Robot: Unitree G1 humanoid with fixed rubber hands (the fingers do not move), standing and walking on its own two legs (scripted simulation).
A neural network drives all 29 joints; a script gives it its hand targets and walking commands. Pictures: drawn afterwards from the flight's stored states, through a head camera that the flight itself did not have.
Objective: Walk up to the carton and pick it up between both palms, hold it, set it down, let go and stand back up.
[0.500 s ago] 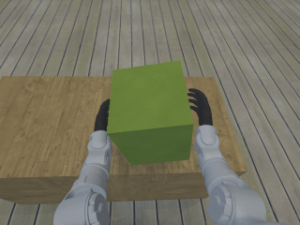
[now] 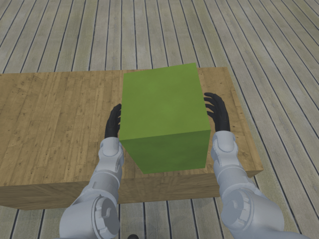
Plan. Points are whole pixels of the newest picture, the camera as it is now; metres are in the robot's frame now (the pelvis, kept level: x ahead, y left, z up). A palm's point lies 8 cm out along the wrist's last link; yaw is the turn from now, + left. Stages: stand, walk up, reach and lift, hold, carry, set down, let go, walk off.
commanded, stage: set down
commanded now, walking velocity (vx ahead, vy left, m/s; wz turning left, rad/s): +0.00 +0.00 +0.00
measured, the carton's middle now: (167, 123) +0.43 +0.00 -0.04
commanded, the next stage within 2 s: none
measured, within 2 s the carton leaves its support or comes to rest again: rests again in 0.60 s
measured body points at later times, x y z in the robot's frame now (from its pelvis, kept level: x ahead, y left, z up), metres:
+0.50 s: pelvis +0.02 +0.00 -0.01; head +0.16 +0.01 +0.42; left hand +0.41 +0.16 -0.05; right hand +0.43 -0.13 -0.03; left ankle +0.01 +0.13 -0.74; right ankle -0.03 -0.11 -0.74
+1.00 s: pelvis -0.02 +0.00 -0.03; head +0.13 +0.00 +0.39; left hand +0.40 +0.15 -0.06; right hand +0.41 -0.15 -0.06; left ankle +0.01 +0.13 -0.74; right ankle -0.03 -0.11 -0.74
